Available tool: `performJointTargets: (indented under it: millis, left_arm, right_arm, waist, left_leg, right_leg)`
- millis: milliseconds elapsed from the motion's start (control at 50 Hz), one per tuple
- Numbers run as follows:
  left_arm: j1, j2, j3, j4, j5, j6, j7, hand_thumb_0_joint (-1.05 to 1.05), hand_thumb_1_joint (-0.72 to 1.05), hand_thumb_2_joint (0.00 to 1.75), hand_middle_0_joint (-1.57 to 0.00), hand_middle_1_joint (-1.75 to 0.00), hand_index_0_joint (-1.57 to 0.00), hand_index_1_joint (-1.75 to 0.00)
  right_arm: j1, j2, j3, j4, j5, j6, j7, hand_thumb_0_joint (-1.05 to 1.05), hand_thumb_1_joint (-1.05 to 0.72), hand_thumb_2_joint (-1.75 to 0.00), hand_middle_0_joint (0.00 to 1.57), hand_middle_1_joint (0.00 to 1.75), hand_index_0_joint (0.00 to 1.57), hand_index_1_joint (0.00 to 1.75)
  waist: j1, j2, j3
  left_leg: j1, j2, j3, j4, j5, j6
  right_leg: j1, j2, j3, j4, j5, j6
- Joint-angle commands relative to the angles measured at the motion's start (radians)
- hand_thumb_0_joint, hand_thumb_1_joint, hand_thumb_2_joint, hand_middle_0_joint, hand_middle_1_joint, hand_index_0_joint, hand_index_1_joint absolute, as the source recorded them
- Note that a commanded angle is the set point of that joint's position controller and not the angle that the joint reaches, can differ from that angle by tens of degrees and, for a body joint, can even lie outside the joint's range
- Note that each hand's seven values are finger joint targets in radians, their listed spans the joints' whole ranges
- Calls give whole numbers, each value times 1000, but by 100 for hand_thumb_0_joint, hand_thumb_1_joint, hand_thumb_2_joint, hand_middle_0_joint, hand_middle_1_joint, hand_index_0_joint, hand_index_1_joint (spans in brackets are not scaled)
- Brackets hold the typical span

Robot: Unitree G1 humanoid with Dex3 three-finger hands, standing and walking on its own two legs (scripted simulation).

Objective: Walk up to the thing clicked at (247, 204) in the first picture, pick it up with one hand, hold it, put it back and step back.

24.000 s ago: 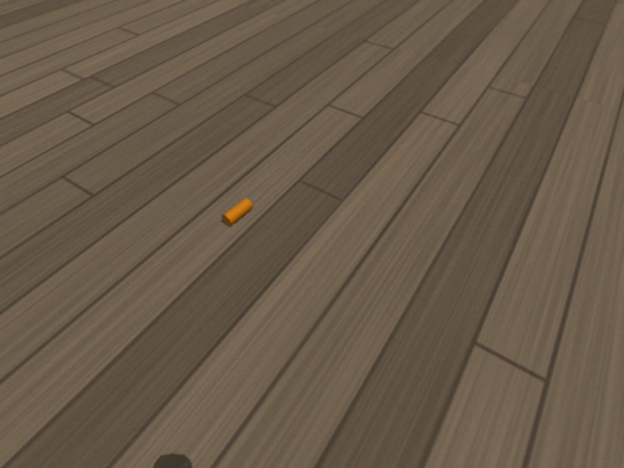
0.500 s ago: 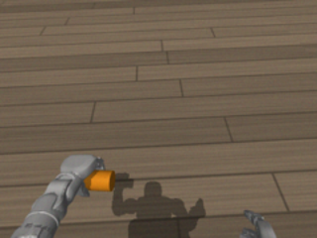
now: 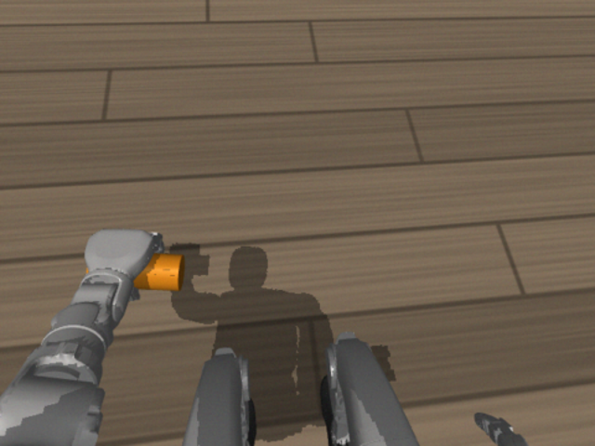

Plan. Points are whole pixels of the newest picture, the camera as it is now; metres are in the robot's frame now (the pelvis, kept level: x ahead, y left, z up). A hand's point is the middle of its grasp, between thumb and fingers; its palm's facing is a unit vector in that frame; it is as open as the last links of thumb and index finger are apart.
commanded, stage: crouch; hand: left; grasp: from above
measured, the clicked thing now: (138, 270) +0.39 +0.23 -0.14
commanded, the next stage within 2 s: lower in 1.14 s
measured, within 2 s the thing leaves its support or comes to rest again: neither
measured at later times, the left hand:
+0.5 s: hand (158, 291) +0.40 +0.25 -0.32, palm faces -0.46 +0.05 -0.88, open 8.6 cm
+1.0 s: hand (165, 299) +0.41 +0.26 -0.41, palm faces -0.48 +0.03 -0.87, open 8.6 cm
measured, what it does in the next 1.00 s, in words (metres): lowers itself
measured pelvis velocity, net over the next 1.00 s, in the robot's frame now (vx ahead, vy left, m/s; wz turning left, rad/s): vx -0.02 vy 0.00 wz -0.04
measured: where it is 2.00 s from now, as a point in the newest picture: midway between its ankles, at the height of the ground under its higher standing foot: (291, 445)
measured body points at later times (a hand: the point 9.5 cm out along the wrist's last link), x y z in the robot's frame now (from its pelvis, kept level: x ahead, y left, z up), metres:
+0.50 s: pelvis -0.02 +0.00 -0.15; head +0.21 +0.04 +0.23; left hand +0.42 +0.24 -0.27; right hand +0.06 -0.28 -0.27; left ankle +0.05 +0.11 -0.57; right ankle +0.08 -0.14 -0.57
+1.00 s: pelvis -0.02 +0.00 -0.22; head +0.22 +0.05 +0.15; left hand +0.43 +0.25 -0.36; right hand +0.03 -0.29 -0.33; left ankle +0.05 +0.11 -0.57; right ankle +0.08 -0.14 -0.57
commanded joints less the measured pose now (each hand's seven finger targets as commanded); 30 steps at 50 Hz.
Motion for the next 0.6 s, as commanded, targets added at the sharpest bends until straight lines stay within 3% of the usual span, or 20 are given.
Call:
performJointTargets:
  millis: [0, 20, 60, 100, 140, 220, 340, 380, 440, 500, 580]
  left_arm:
    - [-354, 269, 90, -134, -17, 7, 38, 0, 79, 68, -109, -57, -112, -54]
    - [-380, 265, 87, -134, -19, 0, 30, 0, 78, 69, -110, -57, -112, -55]
    - [-361, 280, 97, -95, -20, -11, 17, 0, 82, 67, -110, -59, -114, -56]
    - [-418, 310, 108, -123, -19, -34, 11, 0, 82, 68, -111, -59, -115, -56]
    - [-454, 300, 105, -117, -23, -56, 11, 0, 87, 67, -113, -59, -117, -55]
    - [-496, 352, 137, -133, 1, -97, 34, 0, 89, 70, -117, -57, -120, -54]
    - [-556, 402, 178, -139, 47, -125, 82, 0, 87, 68, -117, -49, -119, -48]
    - [-532, 379, 168, -93, 54, -121, 93, 0, 87, 66, -117, -49, -119, -47]
    - [-520, 406, 192, -63, 60, -115, 104, 0, 89, 67, -120, -47, -121, -46]
    - [-477, 388, 191, -29, 50, -101, 98, 0, 93, 68, -122, -48, -124, -46]
    - [-502, 404, 189, -22, 49, -109, 74, 0, 94, 65, -122, -47, -124, -45]
  right_arm:
    - [90, -178, -60, -72, -8, -48, -14, 0, -89, -90, 20, 30, 20, 30]
    - [87, -178, -57, -76, -11, -53, -11, 0, -90, -90, 20, 30, 20, 30]
    - [86, -185, -55, -80, -12, -62, -4, 0, -90, -90, 20, 30, 20, 30]
    - [81, -189, -52, -80, -13, -68, 3, 0, -90, -90, 20, 30, 20, 30]
    - [82, -193, -46, -71, -20, -81, 12, 0, -89, -90, 20, 30, 20, 30]
    - [100, -202, -34, -59, -33, -96, 31, 0, -89, -90, 20, 30, 20, 30]
    - [135, -214, -33, -31, -59, -106, 63, 0, -89, -90, 20, 30, 20, 30]
    - [139, -205, -29, -34, -64, -106, 75, 0, -89, -90, 20, 30, 20, 30]
    - [147, -211, -30, -33, -71, -106, 88, 0, -90, -90, 20, 30, 20, 30]
    - [145, -205, -29, -39, -75, -106, 103, 0, -90, -90, 20, 30, 20, 30]
    - [135, -212, -36, -41, -76, -101, 114, 0, -90, -90, 20, 30, 20, 30]
  waist:
    - [3, 87, -563]
    - [-11, 95, -547]
    - [-12, 84, -532]
    - [-23, 101, -552]
    - [-42, 100, -550]
    - [-46, 165, -635]
    - [-51, 267, -725]
    - [-58, 262, -697]
    - [-57, 238, -716]
    - [-63, 208, -693]
    - [-71, 210, -671]
  left_leg:
    - [203, -33, -26, -87, 154, -6]
    - [161, -35, -32, -75, 107, -9]
    - [111, -37, -45, -45, 36, -8]
    - [73, -40, -49, -11, -33, -5]
    - [44, -39, -71, 23, -73, -5]
    - [30, -40, -71, 102, -37, -10]
    - [83, -36, -70, 221, 146, -23]
    - [46, -40, -55, 253, 149, -20]
    - [-11, -48, -24, 313, 176, -5]
    - [-50, -49, -23, 341, 184, -1]
    - [-114, -47, -23, 384, 168, 2]
  right_leg:
    - [152, 20, -21, -41, 108, -61]
    - [113, 18, -24, -21, 72, -59]
    - [40, 16, -32, 17, 3, -59]
    - [-13, 17, -32, 45, -58, -59]
    - [-85, 15, -41, 89, -83, -57]
    - [-160, 5, -44, 173, -55, -59]
    - [-272, -1, -53, 293, 49, -66]
    - [-277, -2, -54, 309, 61, -66]
    - [-251, 5, -53, 326, 100, -62]
    - [-250, 1, -57, 348, 113, -57]
    - [-284, 8, -64, 393, 105, -58]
